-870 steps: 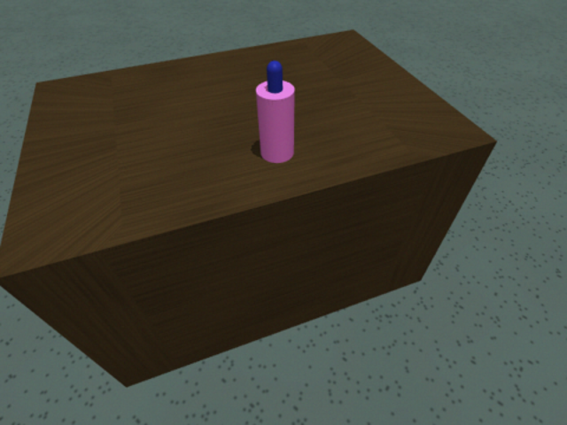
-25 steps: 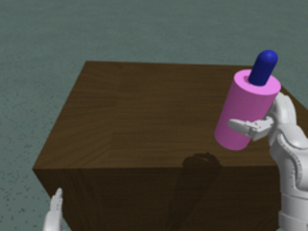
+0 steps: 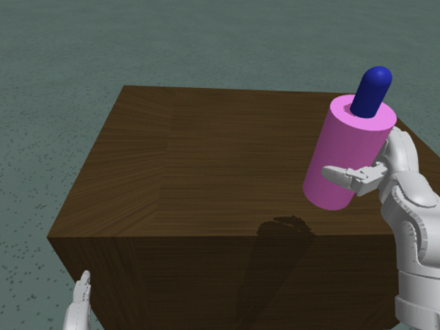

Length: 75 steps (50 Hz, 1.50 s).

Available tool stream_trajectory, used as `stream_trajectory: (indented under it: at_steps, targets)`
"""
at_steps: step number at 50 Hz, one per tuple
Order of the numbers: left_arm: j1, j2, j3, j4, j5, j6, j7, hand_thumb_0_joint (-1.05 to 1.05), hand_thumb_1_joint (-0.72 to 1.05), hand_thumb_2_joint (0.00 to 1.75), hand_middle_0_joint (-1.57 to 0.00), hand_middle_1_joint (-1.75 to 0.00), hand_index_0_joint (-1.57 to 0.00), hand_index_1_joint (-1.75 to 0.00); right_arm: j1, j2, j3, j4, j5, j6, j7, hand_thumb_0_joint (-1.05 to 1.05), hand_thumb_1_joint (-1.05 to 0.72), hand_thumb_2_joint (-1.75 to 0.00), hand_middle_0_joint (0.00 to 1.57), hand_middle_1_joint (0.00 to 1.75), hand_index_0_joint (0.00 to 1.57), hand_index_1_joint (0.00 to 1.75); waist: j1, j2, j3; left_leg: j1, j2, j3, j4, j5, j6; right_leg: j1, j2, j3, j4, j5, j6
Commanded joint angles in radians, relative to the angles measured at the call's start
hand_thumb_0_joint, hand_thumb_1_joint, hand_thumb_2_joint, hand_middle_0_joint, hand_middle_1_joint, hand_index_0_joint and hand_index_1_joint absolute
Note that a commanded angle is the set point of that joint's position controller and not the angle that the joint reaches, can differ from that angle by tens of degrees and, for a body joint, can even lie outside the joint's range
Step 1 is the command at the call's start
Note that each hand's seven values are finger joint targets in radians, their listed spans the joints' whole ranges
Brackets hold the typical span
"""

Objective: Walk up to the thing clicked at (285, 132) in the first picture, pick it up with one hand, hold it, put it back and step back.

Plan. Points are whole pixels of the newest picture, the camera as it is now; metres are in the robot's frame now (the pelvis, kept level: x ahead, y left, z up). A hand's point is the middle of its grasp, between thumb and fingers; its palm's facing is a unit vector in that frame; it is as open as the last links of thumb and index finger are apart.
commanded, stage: hold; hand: right
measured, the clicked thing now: (348, 142) +0.33 -0.16 +0.25
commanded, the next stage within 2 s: crouch in 0.32 s
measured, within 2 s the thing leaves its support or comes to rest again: neither
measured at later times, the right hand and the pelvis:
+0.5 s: hand (347, 156) +0.33 -0.17 +0.22, palm faces +0.14 +0.99 -0.06, open 11.5 cm; pelvis +0.00 +0.00 +0.00, yaw +0 degrees
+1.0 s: hand (325, 168) +0.40 -0.19 +0.14, palm faces +0.16 +0.99 -0.03, open 11.5 cm; pelvis +0.00 +0.01 +0.00, yaw +1 degrees
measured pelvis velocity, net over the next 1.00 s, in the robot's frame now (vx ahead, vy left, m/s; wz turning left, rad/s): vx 0.00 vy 0.01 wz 0.02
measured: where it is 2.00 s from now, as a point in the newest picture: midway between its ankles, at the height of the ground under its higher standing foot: outside the picture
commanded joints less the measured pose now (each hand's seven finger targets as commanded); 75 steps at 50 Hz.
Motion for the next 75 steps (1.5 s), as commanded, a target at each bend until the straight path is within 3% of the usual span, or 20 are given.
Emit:
stream_trajectory:
  at_steps: [1,9,11,21,25,30,35,37,41,43,45,46,51,54,56,66,69,71,73,75]
  targets:
    - [-0.174,0.112,0.024,-0.177,0.003,-0.06,0.009,0.0,-0.56,0.05,-0.05,-0.05,-0.05,-0.05,-0.603,-0.223,-0.128,-0.347,0.032,-0.149,0.001,0.0,0.07,-1.29,1.16,1.4,1.23,1.4,-0.006,0.018,-0.263,-0.026,-0.029,0.05,-0.112,0.095,0.011,0.148,0.024,-0.011,-0.102,0.051,-0.019]
    - [-0.135,0.131,0.053,-0.183,-0.003,-0.054,0.004,0.0,-0.56,0.05,-0.05,-0.05,-0.05,-0.05,-0.609,-0.24,-0.154,-0.344,0.038,-0.142,0.002,0.0,0.08,-1.27,1.15,1.38,1.22,1.38,-0.003,0.01,-0.248,-0.033,-0.03,0.05,-0.11,0.106,0.01,0.152,0.025,-0.015,-0.101,0.06,-0.02]
    - [-0.118,0.096,0.024,-0.174,-0.004,-0.051,-0.001,0.0,-0.57,0.06,-0.05,-0.05,-0.04,-0.05,-0.599,-0.248,-0.157,-0.337,0.035,-0.141,0.006,0.0,0.07,-1.28,1.15,1.39,1.22,1.39,-0.005,0.008,-0.246,-0.03,-0.027,0.046,-0.112,0.121,0.01,0.151,0.028,-0.017,-0.095,0.076,-0.022]
    - [-0.189,0.127,0.034,-0.216,0.0,-0.072,0.006,0.0,-0.52,0.04,-0.06,-0.07,-0.07,-0.05,-0.635,-0.216,-0.108,-0.381,0.031,-0.151,0.008,0.0,0.11,-1.37,1.18,1.46,1.26,1.46,0.004,-0.011,-0.296,-0.026,-0.029,0.049,-0.1,0.133,0.014,0.181,0.023,-0.01,-0.091,0.088,-0.015]
    - [-0.151,0.1,0.018,-0.17,-0.001,-0.067,-0.001,0.0,-0.53,0.04,-0.05,-0.05,-0.06,-0.05,-0.595,-0.214,-0.12,-0.303,0.033,-0.149,0.007,0.0,-0.05,-1.37,1.27,1.48,1.33,1.48,0.006,0.006,-0.239,-0.039,-0.033,0.053,-0.103,0.117,0.01,0.144,0.02,-0.009,-0.098,0.067,-0.015]
    - [-0.14,0.149,0.073,-0.141,0.008,-0.069,0.006,0.0,-0.54,0.04,-0.05,-0.05,-0.05,-0.05,-0.64,-0.25,-0.155,-0.196,0.021,-0.173,0.001,0.0,-0.04,-1.4,1.29,1.52,1.36,1.52,0.023,0.034,-0.232,-0.057,-0.023,0.036,-0.111,0.107,0.002,0.124,0.027,-0.018,-0.084,0.042,-0.026]
    - [-0.147,0.143,0.065,-0.149,0.009,-0.088,0.008,0.0,-0.54,0.04,-0.05,-0.05,-0.05,-0.05,-0.704,-0.244,-0.139,-0.036,0.003,-0.25,0.012,0.0,-0.03,-1.37,1.27,1.49,1.34,1.49,0.027,0.075,-0.232,-0.084,-0.021,0.032,-0.099,0.088,-0.001,0.111,0.018,-0.011,-0.073,0.028,-0.027]
    - [-0.174,0.104,0.02,-0.163,0.009,-0.09,0.003,0.0,-0.54,0.05,-0.05,-0.05,-0.05,-0.05,-0.766,-0.236,-0.109,0.001,-0.008,-0.296,0.019,0.0,0.0,-1.34,1.24,1.46,1.31,1.46,0.022,0.069,-0.26,-0.09,-0.017,0.024,-0.092,0.082,0.0,0.099,0.019,-0.011,-0.069,0.025,-0.028]
    - [-0.191,0.13,0.029,-0.241,0.012,-0.108,0.005,0.0,-0.54,0.04,-0.05,-0.05,-0.06,-0.05,-0.838,-0.259,-0.084,0.046,-0.022,-0.39,0.033,0.0,0.0,-1.31,1.21,1.42,1.28,1.42,0.038,0.027,-0.373,-0.081,-0.022,0.025,-0.071,0.11,0.005,0.135,0.016,-0.011,-0.058,0.042,-0.022]
    - [-0.107,0.089,-0.005,-0.147,0.011,-0.101,0.003,0.0,-0.52,0.03,-0.05,-0.05,-0.06,-0.04,-0.814,-0.292,-0.112,0.141,-0.019,-0.428,0.038,0.0,0.03,-1.29,1.2,1.41,1.26,1.41,0.032,-0.007,-0.326,-0.109,-0.025,0.028,-0.06,0.126,0.01,0.111,0.015,-0.011,-0.057,0.051,-0.021]
    - [-0.121,0.126,0.029,-0.203,0.015,-0.106,0.006,0.0,-0.53,0.03,-0.05,-0.05,-0.06,-0.04,-0.864,-0.338,-0.136,0.119,-0.019,-0.475,0.036,0.0,0.01,-1.26,1.19,1.38,1.25,1.38,0.041,-0.039,-0.392,-0.096,-0.025,0.023,-0.052,0.157,0.013,0.138,0.014,-0.013,-0.048,0.08,-0.017]
    - [-0.124,0.104,-0.006,-0.205,0.016,-0.106,0.002,0.0,-0.53,0.03,-0.05,-0.05,-0.06,-0.04,-0.839,-0.334,-0.131,0.179,-0.025,-0.49,0.035,0.0,0.0,-1.26,1.18,1.38,1.24,1.38,0.036,-0.034,-0.384,-0.093,-0.03,0.025,-0.043,0.174,0.015,0.135,0.011,-0.013,-0.046,0.102,-0.013]
    - [-0.105,0.162,0.044,-0.259,0.022,-0.092,0.005,0.0,-0.53,0.03,-0.05,-0.05,-0.06,-0.04,-0.882,-0.405,-0.169,0.157,-0.02,-0.587,0.03,0.0,-0.03,-1.27,1.21,1.39,1.26,1.39,0.047,-0.061,-0.441,-0.075,-0.031,0.016,-0.032,0.224,0.016,0.147,0.013,-0.017,-0.027,0.142,-0.016]
    - [-0.112,0.112,0.0,-0.284,0.017,-0.081,0.0,0.0,-0.53,0.04,-0.05,-0.05,-0.06,-0.04,-0.871,-0.385,-0.162,0.216,-0.017,-0.631,0.029,0.0,-0.06,-1.27,1.21,1.38,1.26,1.38,0.052,-0.053,-0.397,-0.094,-0.038,0.019,-0.033,0.185,0.02,0.118,0.007,-0.012,-0.037,0.107,-0.015]
    - [-0.097,0.149,0.035,-0.272,0.021,-0.069,0.006,0.0,-0.53,0.04,-0.05,-0.05,-0.06,-0.05,-0.887,-0.395,-0.167,0.252,-0.021,-0.654,0.028,0.0,-0.03,-1.25,1.19,1.37,1.24,1.37,0.062,-0.032,-0.407,-0.104,-0.038,0.011,-0.037,0.172,0.019,0.115,0.007,-0.014,-0.032,0.083,-0.017]
    - [-0.065,0.14,0.014,-0.327,0.019,-0.028,-0.018,0.0,-0.53,0.04,-0.05,-0.05,-0.06,-0.04,-0.997,-0.391,-0.139,0.48,-0.05,-0.761,0.053,0.0,-0.01,-1.25,1.17,1.36,1.23,1.36,0.103,-0.052,-0.46,-0.146,-0.037,0.008,-0.001,0.267,0.018,0.128,0.004,-0.013,0.013,0.196,-0.017]
    - [0.008,0.123,0.012,-0.256,0.015,-0.008,-0.035,0.0,-0.53,0.03,-0.05,-0.05,-0.06,-0.04,-1.021,-0.429,-0.16,0.55,-0.053,-0.796,0.064,0.0,-0.01,-1.26,1.18,1.37,1.24,1.37,0.105,-0.078,-0.429,-0.169,-0.04,0.012,0.006,0.264,0.019,0.1,0.001,-0.012,0.024,0.217,-0.014]
    - [-0.061,0.157,0.035,-0.332,0.014,-0.01,-0.036,0.0,-0.54,0.03,-0.05,-0.04,-0.05,-0.04,-1.056,-0.457,-0.18,0.565,-0.058,-0.82,0.068,0.0,-0.02,-1.26,1.18,1.37,1.24,1.37,0.106,-0.051,-0.492,-0.148,-0.041,0.01,0.014,0.281,0.016,0.101,0.002,-0.015,0.035,0.213,-0.019]
    - [-0.037,0.12,0.001,-0.312,0.008,0.004,-0.049,0.0,-0.53,0.03,-0.05,-0.05,-0.06,-0.04,-1.041,-0.449,-0.172,0.629,-0.059,-0.836,0.074,0.0,-0.03,-1.25,1.18,1.36,1.24,1.37,0.1,-0.068,-0.428,-0.157,-0.038,0.004,0.006,0.242,0.019,0.054,0.007,-0.02,0.028,0.156,-0.019]
    - [-0.042,0.167,0.039,-0.353,0.008,0.005,-0.048,0.0,-0.54,0.04,-0.05,-0.04,-0.05,-0.04,-1.076,-0.495,-0.204,0.639,-0.065,-0.857,0.075,0.0,-0.03,-1.26,1.19,1.38,1.25,1.38,0.107,-0.053,-0.511,-0.14,-0.04,0.0,0.018,0.286,0.016,0.081,0.006,-0.02,0.047,0.204,-0.02]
